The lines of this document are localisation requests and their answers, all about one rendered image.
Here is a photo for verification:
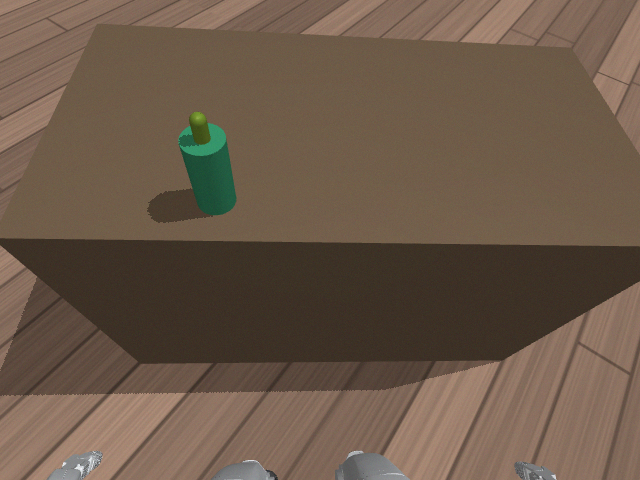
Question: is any left robot hand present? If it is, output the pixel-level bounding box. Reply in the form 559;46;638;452
47;451;103;480

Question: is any bottle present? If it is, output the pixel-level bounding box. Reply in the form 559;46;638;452
178;112;236;215

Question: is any right robot hand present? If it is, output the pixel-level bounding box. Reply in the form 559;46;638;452
514;461;556;480

